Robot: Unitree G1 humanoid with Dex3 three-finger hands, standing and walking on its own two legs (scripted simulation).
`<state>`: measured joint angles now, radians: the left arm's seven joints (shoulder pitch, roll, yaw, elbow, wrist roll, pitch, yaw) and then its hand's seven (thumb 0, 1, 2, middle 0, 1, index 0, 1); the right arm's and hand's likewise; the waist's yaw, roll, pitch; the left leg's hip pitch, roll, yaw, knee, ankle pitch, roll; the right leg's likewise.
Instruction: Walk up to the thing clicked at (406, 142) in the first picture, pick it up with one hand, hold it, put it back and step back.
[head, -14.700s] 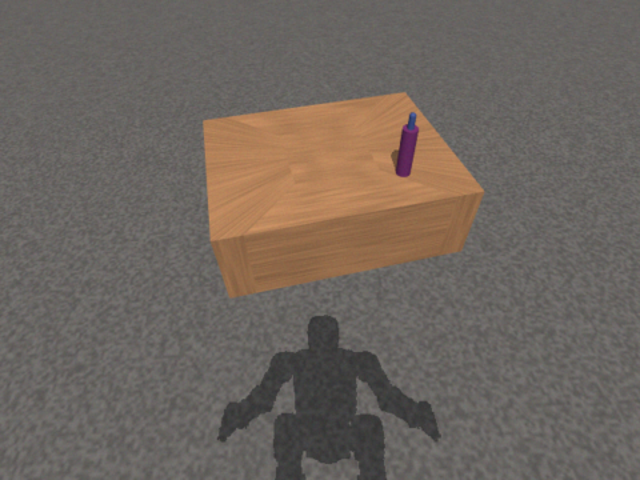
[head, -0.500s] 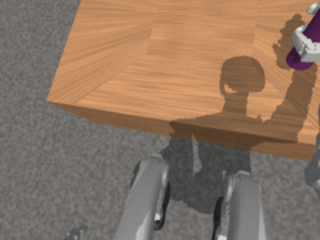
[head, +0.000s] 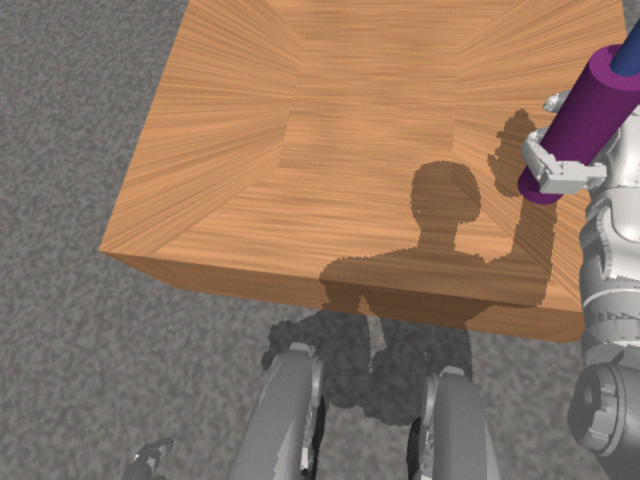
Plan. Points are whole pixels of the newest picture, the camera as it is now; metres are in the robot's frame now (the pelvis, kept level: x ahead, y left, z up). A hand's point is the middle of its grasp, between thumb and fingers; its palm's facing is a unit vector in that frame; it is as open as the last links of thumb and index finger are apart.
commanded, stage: lift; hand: right
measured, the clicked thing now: (587, 120) +0.51 -0.20 +0.06
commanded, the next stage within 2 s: hold in 1.42 s
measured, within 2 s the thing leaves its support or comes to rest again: neither
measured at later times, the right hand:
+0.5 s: hand (631, 171) +0.42 -0.19 +0.12, palm faces +0.12 +0.99 -0.02, open 7.6 cm
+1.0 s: hand out of the picture +0.39 -0.18 +0.17, palm faces +0.11 +0.99 -0.01, open 7.6 cm
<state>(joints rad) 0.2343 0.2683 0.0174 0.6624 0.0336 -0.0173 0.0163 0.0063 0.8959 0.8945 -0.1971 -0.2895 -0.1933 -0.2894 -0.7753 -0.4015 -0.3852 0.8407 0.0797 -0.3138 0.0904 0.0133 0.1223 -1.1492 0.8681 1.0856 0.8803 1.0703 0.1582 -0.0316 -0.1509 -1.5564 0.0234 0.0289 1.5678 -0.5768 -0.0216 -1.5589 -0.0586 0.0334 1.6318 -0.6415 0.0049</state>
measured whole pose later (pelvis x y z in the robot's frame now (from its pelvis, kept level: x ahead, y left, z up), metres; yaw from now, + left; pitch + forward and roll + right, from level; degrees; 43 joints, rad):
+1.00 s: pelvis +0.03 +0.00 +0.14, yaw -1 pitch +14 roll +2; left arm 0.24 0.22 0.02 0.72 0.02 -0.10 0.06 0.01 0.90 0.89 -0.20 -0.29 -0.19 -0.29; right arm -0.24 -0.21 -0.19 0.54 0.16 -0.39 0.07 0.01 0.12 -1.15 0.87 1.09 0.88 1.07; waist 0.05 -0.01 -0.07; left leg -0.79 0.02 0.03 0.97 -0.42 -0.02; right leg -0.79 -0.05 0.00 1.02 -0.48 0.01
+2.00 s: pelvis +0.04 -0.01 +0.16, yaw -2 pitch +8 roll +2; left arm 0.22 0.21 0.01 0.71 0.01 -0.09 0.07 0.01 0.90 0.91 -0.21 -0.31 -0.20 -0.31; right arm -0.11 -0.18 -0.13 0.43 0.16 -0.36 0.05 0.01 0.12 -1.15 0.87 1.09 0.88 1.07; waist 0.02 -0.01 -0.04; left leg -0.58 0.03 0.02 0.83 -0.38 -0.03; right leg -0.59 -0.04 -0.01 0.88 -0.44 0.00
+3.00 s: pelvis +0.04 +0.00 +0.17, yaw -2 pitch +7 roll +1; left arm 0.23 0.21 0.02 0.72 0.01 -0.10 0.06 0.01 0.90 0.91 -0.20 -0.31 -0.20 -0.31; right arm -0.11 -0.18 -0.13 0.46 0.16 -0.37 0.06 0.01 0.12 -1.15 0.87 1.09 0.88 1.07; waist 0.03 -0.01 -0.03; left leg -0.57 0.03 0.02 0.82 -0.37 -0.02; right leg -0.57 -0.05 -0.01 0.86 -0.42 0.01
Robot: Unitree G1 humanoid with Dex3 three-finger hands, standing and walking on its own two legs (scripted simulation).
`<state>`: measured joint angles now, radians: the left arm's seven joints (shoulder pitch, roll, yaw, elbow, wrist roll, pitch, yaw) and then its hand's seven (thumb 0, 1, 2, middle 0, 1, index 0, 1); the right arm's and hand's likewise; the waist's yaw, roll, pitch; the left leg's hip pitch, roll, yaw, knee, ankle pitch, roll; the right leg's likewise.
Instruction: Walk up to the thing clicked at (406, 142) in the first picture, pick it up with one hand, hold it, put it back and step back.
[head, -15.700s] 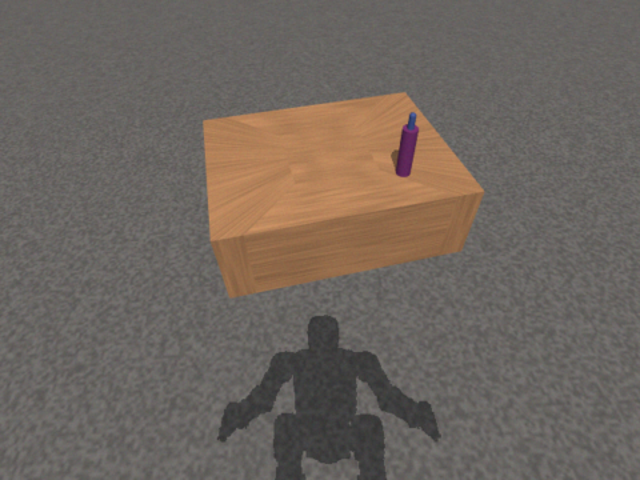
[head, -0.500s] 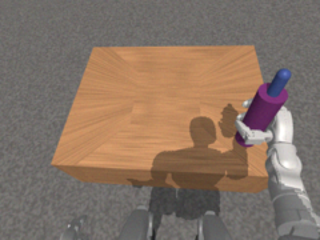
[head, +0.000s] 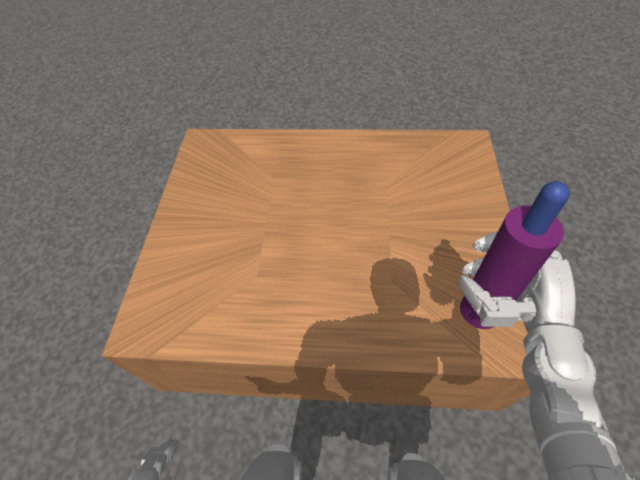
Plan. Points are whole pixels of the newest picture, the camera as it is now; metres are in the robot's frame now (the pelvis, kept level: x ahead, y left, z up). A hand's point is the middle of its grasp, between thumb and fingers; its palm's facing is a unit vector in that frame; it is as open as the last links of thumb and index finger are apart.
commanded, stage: lift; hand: right
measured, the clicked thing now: (511, 262) +0.37 -0.18 +0.07
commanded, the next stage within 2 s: hold in 0.42 s
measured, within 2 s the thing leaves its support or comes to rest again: neither
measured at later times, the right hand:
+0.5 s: hand (498, 279) +0.35 -0.17 +0.05, palm faces +0.09 +1.00 -0.01, open 7.6 cm
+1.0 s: hand (508, 287) +0.34 -0.17 +0.06, palm faces +0.10 +0.99 -0.01, open 7.6 cm
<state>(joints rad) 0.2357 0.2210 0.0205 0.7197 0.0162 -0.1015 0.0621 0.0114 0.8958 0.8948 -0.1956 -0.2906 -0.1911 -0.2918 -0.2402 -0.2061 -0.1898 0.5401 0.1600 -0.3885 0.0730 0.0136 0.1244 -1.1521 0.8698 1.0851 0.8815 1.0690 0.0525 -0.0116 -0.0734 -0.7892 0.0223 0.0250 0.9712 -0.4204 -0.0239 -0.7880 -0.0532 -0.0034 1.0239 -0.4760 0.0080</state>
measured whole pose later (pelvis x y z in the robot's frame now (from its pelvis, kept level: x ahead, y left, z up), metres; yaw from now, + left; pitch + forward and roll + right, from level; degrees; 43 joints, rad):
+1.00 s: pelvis +0.01 +0.00 +0.02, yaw +0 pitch +8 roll +2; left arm 0.22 0.21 0.01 0.71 0.01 -0.09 0.07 0.01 0.90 0.91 -0.21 -0.31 -0.20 -0.31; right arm -0.11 -0.18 -0.13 0.43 0.16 -0.36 0.05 0.01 0.12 -1.15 0.87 1.09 0.88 1.07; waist 0.02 -0.01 -0.04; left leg -0.58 0.03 0.02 0.83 -0.38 -0.03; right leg -0.59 -0.04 -0.01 0.88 -0.44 0.00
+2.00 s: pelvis +0.00 +0.00 +0.03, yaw +0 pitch +7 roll +1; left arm 0.23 0.21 0.02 0.72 0.01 -0.10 0.06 0.01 0.90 0.91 -0.20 -0.31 -0.20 -0.31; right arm -0.11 -0.18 -0.13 0.46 0.16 -0.37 0.06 0.01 0.12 -1.15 0.87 1.09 0.88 1.07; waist 0.03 -0.01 -0.03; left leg -0.57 0.03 0.02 0.82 -0.37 -0.02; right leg -0.57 -0.05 -0.01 0.86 -0.42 0.01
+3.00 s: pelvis +0.00 +0.00 +0.03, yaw +0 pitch +7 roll +1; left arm 0.22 0.21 0.01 0.72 0.01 -0.11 0.08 0.01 0.90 0.91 -0.20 -0.30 -0.20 -0.30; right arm -0.11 -0.18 -0.13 0.43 0.16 -0.36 0.04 0.01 0.12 -1.15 0.87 1.09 0.88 1.08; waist 0.03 -0.01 -0.03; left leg -0.57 0.02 0.02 0.82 -0.36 -0.02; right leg -0.57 -0.05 -0.01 0.86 -0.41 0.01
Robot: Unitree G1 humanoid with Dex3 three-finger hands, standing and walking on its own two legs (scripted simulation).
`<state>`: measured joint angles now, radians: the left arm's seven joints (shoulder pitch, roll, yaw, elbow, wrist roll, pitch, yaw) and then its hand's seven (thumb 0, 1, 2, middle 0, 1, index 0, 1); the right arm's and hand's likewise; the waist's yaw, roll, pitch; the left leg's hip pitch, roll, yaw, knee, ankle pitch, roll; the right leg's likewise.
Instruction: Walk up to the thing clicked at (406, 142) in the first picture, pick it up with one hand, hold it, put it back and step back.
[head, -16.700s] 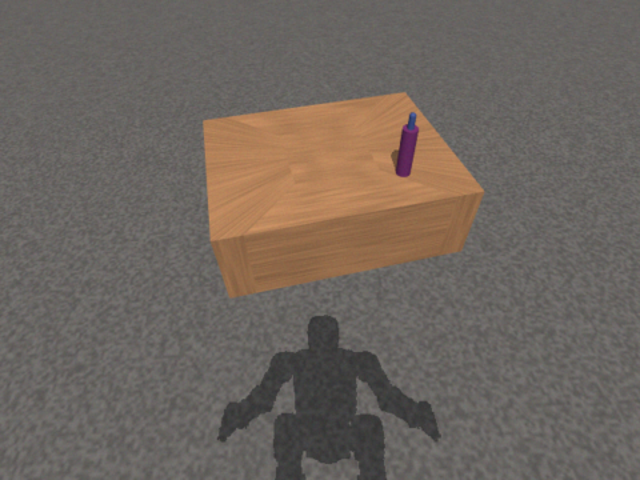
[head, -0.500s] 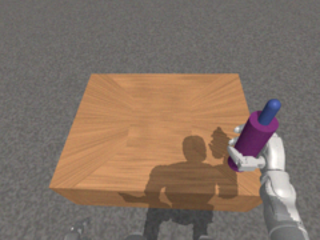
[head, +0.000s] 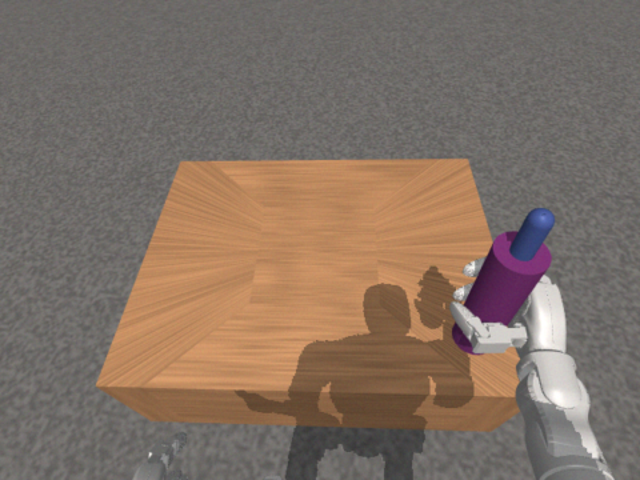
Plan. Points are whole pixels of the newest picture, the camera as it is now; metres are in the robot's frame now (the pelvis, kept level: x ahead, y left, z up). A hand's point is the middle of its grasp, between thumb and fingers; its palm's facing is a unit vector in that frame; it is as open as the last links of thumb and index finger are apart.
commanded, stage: hold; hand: right
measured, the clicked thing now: (500, 287) +0.33 -0.18 +0.08
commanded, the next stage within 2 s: none
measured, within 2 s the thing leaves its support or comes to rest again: neither
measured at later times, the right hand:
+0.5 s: hand (480, 309) +0.32 -0.16 +0.04, palm faces +0.10 +1.00 +0.00, open 7.6 cm
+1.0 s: hand (476, 314) +0.32 -0.16 +0.04, palm faces +0.09 +1.00 -0.01, open 7.6 cm
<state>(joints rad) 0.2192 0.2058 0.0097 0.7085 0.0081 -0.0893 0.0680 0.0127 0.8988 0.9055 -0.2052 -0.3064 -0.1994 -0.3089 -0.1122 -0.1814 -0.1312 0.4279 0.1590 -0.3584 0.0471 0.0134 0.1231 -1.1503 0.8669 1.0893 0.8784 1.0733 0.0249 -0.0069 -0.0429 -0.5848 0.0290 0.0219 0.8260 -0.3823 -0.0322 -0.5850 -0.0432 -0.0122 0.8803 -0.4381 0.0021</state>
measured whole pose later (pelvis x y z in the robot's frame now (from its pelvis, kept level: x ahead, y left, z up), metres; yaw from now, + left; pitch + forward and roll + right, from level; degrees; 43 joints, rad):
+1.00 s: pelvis -0.01 +0.01 +0.00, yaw +0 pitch +7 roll +1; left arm 0.23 0.21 0.02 0.72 0.01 -0.10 0.06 0.01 0.90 0.91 -0.20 -0.31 -0.20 -0.31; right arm -0.11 -0.18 -0.13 0.46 0.16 -0.37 0.06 0.01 0.12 -1.15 0.87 1.09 0.88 1.07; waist 0.03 -0.01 -0.03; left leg -0.57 0.03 0.02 0.82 -0.37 -0.02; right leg -0.57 -0.05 -0.01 0.86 -0.42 0.01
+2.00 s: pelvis -0.01 +0.01 +0.00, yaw +0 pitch +7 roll +1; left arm 0.22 0.21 0.01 0.72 0.01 -0.11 0.08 0.01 0.90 0.91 -0.20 -0.30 -0.20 -0.30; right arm -0.11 -0.18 -0.13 0.43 0.16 -0.36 0.04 0.01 0.12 -1.15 0.87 1.09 0.88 1.08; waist 0.03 -0.01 -0.03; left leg -0.57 0.02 0.02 0.82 -0.36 -0.02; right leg -0.57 -0.05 -0.01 0.86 -0.41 0.01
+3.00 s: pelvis -0.05 +0.01 -0.15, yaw +1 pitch +30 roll +2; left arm 0.23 0.25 0.02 0.73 0.06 -0.06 0.00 0.01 0.90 0.91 -0.20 -0.30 -0.20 -0.30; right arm -0.72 -0.35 -0.37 1.01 0.12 -0.54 0.15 0.01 0.13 -1.16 0.87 1.09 0.88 1.08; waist 0.14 -0.02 -0.15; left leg -1.50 0.03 0.02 1.53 -0.57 -0.01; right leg -1.49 -0.05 0.02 1.58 -0.62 0.01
